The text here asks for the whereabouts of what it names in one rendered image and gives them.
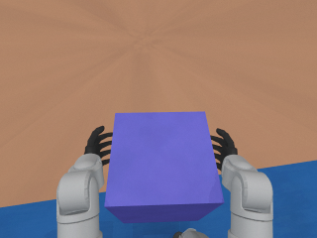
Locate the right robot shin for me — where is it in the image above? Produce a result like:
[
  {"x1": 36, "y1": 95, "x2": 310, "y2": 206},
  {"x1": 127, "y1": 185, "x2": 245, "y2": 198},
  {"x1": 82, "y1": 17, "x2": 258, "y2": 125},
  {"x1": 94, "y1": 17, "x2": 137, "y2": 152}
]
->
[{"x1": 183, "y1": 228, "x2": 196, "y2": 234}]

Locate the carton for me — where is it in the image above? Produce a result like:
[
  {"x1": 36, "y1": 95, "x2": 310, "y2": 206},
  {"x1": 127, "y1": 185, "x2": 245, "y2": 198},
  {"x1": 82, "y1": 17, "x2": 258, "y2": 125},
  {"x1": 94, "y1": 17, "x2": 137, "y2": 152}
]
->
[{"x1": 104, "y1": 111, "x2": 225, "y2": 224}]

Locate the robot right forearm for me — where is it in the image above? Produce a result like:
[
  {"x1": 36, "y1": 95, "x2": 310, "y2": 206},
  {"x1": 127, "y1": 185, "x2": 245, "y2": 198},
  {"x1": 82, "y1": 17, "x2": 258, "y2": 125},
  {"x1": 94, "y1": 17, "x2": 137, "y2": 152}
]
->
[{"x1": 221, "y1": 154, "x2": 273, "y2": 238}]

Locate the robot right hand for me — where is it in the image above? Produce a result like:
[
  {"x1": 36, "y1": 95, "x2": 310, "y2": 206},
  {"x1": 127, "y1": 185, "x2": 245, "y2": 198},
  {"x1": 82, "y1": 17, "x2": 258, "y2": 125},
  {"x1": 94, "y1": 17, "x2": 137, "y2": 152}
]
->
[{"x1": 210, "y1": 128, "x2": 238, "y2": 172}]

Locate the robot left forearm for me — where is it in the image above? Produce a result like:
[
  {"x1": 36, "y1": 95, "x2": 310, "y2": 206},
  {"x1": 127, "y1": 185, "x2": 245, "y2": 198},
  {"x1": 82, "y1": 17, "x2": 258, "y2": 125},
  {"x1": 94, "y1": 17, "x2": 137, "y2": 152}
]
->
[{"x1": 56, "y1": 153, "x2": 105, "y2": 238}]

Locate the robot left hand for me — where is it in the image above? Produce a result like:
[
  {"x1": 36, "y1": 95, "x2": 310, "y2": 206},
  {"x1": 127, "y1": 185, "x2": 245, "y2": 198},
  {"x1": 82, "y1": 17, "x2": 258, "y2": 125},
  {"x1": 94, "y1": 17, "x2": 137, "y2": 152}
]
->
[{"x1": 84, "y1": 126, "x2": 113, "y2": 167}]

